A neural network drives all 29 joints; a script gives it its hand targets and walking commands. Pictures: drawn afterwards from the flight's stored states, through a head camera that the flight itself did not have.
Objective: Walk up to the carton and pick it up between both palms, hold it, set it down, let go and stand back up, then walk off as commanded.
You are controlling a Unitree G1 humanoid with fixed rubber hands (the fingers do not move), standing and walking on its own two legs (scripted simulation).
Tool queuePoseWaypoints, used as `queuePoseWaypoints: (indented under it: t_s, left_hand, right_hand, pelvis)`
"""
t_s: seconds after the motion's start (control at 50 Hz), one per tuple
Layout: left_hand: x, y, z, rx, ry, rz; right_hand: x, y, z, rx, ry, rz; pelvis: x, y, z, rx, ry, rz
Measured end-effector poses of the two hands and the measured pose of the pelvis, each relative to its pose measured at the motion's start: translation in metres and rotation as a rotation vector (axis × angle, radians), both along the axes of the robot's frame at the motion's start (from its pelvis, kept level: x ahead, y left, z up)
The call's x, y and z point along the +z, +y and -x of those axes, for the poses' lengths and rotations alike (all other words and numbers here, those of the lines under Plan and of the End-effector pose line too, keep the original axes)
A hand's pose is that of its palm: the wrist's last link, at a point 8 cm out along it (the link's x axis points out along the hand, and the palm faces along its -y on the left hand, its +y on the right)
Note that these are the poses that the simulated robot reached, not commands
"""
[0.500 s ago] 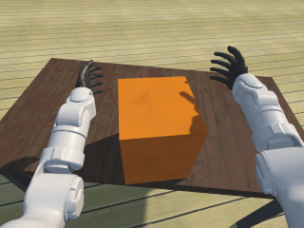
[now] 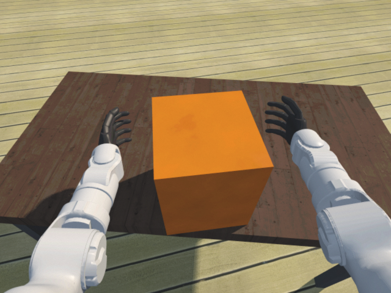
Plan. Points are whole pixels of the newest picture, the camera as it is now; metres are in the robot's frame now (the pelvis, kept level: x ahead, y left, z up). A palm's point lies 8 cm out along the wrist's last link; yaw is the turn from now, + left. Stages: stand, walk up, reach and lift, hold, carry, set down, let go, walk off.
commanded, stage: reach and lift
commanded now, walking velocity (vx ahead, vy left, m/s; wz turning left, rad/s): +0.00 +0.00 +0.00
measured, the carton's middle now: (203, 165) +0.41 +0.05 +0.02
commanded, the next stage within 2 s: none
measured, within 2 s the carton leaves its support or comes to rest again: leaves its support in 1.28 s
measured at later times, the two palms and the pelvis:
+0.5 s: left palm (141, 143) +0.39 +0.18 +0.10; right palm (279, 131) +0.46 -0.10 +0.10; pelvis +0.01 -0.01 +0.00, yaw +0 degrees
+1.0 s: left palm (139, 146) +0.38 +0.18 +0.10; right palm (282, 141) +0.43 -0.11 +0.10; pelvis +0.01 -0.01 +0.00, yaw +0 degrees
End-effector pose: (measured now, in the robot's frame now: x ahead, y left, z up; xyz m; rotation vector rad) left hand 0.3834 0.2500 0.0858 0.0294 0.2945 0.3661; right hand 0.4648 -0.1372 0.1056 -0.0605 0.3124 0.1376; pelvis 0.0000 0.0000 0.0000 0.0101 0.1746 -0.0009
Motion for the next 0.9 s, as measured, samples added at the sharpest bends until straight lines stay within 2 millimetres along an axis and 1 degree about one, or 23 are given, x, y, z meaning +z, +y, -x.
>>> queuePoseWaypoints:
  t_s: [0.06, 0.1, 0.16, 0.22, 0.26, 0.3, 0.34, 0.38, 0.42, 0.44, 0.48, 0.52, 0.6, 0.7, 0.8, 0.9]
  left_hand:
    - [-0.013, 0.003, -0.007, 0.002, -0.007, 0.018]
    - [-0.017, 0.002, -0.012, -0.001, -0.024, 0.025]
    - [-0.005, -0.003, -0.018, -0.015, -0.097, 0.024]
    - [0.010, -0.012, -0.020, -0.033, -0.135, 0.017]
    - [0.016, -0.020, -0.020, -0.045, -0.118, 0.009]
    - [0.017, -0.028, -0.019, -0.059, -0.084, 0.002]
    - [0.014, -0.037, -0.016, -0.078, -0.052, 0.004]
    - [0.011, -0.046, -0.013, -0.091, -0.041, 0.014]
    - [0.010, -0.055, -0.010, -0.108, -0.045, 0.028]
    - [0.011, -0.059, -0.009, -0.120, -0.055, 0.031]
    - [0.012, -0.070, -0.007, -0.141, -0.082, 0.038]
    - [0.007, -0.066, -0.001, -0.101, -0.086, 0.046]
    - [0.008, -0.053, 0.006, -0.078, -0.106, 0.026]
    - [0.005, -0.046, 0.009, -0.068, -0.098, 0.038]
    - [0.005, -0.051, 0.007, -0.082, -0.077, 0.053]
    - [0.007, -0.060, 0.006, -0.093, -0.062, 0.036]
  right_hand:
    - [-0.005, 0.012, -0.010, 0.016, -0.016, -0.005]
    - [-0.002, 0.022, -0.018, 0.033, -0.060, -0.022]
    - [0.010, 0.032, -0.026, 0.046, -0.127, -0.063]
    - [0.015, 0.029, -0.029, 0.036, -0.146, -0.081]
    - [0.011, 0.023, -0.027, 0.021, -0.130, -0.080]
    - [0.003, 0.015, -0.022, 0.006, -0.097, -0.080]
    - [-0.007, 0.007, -0.016, -0.007, -0.060, -0.070]
    - [-0.012, 0.003, -0.010, -0.010, -0.052, -0.051]
    - [-0.012, 0.005, -0.004, 0.006, -0.068, -0.041]
    - [-0.011, 0.010, -0.002, 0.022, -0.081, -0.040]
    - [-0.004, 0.028, 0.003, 0.067, -0.114, -0.031]
    - [0.003, 0.035, 0.006, 0.048, -0.138, 0.010]
    - [0.018, 0.047, 0.009, 0.060, -0.181, 0.067]
    - [0.026, 0.056, 0.018, 0.039, -0.169, 0.084]
    - [0.024, 0.050, 0.026, 0.021, -0.134, 0.123]
    - [0.014, 0.040, 0.030, -0.009, -0.110, 0.082]
  pelvis:
    - [-0.001, 0.001, -0.005, 0.000, 0.034, 0.001]
    - [-0.001, 0.002, -0.009, 0.000, 0.057, 0.003]
    - [-0.001, 0.005, -0.016, 0.000, 0.072, 0.007]
    - [0.000, 0.008, -0.023, 0.000, 0.076, 0.010]
    - [0.001, 0.009, -0.025, 0.000, 0.062, 0.012]
    - [0.001, 0.008, -0.025, 0.000, 0.045, 0.011]
    - [0.001, 0.005, -0.023, -0.001, 0.026, 0.008]
    - [0.001, 0.001, -0.021, -0.002, 0.016, 0.007]
    - [0.002, -0.002, -0.019, -0.003, 0.012, 0.004]
    - [0.002, -0.004, -0.018, -0.003, 0.010, 0.002]
    - [0.002, -0.006, -0.016, -0.004, 0.006, 0.000]
    - [0.002, -0.007, -0.013, -0.004, 0.002, 0.001]
    - [0.002, -0.007, -0.009, -0.004, -0.008, 0.002]
    - [0.003, -0.007, -0.010, -0.003, -0.047, 0.000]
    - [0.004, -0.007, -0.011, -0.003, -0.073, -0.001]
    - [0.004, -0.007, -0.010, -0.003, -0.090, -0.001]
